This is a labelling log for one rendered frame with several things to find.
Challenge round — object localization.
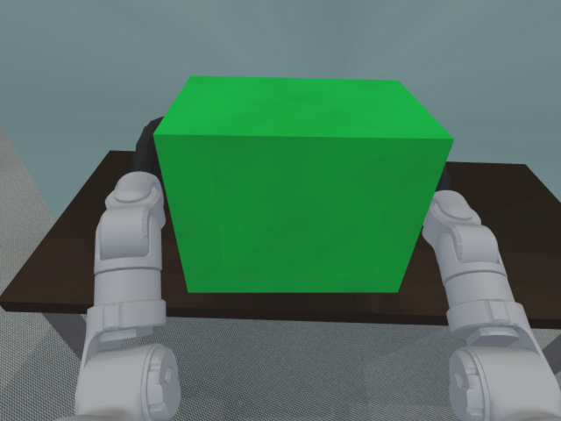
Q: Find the left robot hand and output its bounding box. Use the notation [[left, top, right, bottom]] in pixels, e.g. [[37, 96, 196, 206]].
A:
[[130, 117, 164, 187]]

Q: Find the carton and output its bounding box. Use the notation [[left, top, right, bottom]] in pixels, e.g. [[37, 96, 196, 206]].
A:
[[153, 75, 454, 293]]

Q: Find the left robot upper arm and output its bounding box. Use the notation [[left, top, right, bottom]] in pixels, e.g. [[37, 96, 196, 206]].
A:
[[53, 343, 181, 421]]

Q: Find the right robot upper arm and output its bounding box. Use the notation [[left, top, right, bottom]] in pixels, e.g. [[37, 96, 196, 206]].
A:
[[449, 346, 561, 421]]

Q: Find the table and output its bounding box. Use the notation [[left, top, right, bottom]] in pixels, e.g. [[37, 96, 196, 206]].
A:
[[0, 150, 561, 375]]

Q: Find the right robot hand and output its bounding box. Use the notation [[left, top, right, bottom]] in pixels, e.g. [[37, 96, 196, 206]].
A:
[[435, 162, 451, 192]]

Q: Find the right robot forearm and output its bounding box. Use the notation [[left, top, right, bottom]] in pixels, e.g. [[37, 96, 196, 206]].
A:
[[422, 190, 561, 405]]

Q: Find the left robot forearm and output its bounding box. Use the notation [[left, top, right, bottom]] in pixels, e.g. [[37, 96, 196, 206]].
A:
[[75, 171, 167, 416]]

